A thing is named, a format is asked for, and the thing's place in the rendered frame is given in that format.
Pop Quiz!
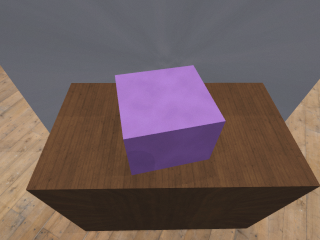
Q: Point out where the carton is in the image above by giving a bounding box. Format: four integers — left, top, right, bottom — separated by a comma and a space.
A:
115, 65, 226, 175

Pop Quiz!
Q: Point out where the pedestal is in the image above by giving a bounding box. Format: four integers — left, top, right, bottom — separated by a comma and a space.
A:
26, 82, 320, 231

